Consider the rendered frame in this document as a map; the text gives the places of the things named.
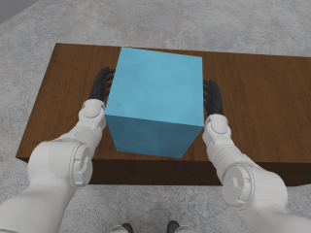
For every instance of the left robot shin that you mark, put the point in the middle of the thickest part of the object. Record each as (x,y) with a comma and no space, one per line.
(117,228)

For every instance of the left robot foot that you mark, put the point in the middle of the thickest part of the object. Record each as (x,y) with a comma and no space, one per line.
(128,227)

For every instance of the right robot upper arm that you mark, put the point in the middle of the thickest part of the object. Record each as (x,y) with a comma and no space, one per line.
(259,198)

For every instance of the carton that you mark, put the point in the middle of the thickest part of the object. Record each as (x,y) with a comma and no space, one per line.
(155,105)

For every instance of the robot left hand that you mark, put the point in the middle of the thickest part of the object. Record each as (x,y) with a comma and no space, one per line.
(98,90)

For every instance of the left robot upper arm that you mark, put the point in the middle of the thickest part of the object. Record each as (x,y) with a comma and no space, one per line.
(56,170)

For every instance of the robot right hand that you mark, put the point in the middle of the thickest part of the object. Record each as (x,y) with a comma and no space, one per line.
(214,104)

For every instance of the robot right forearm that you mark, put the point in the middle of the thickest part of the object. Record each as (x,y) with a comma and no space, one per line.
(221,150)

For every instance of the robot left forearm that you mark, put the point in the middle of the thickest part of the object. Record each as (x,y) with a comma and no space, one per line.
(89,128)

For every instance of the pedestal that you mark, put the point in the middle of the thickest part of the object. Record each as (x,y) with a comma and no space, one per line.
(266,101)

